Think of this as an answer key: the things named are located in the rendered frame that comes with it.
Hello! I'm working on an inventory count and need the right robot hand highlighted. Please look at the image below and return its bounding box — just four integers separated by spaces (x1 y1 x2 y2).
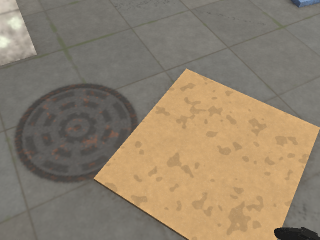
274 227 320 240

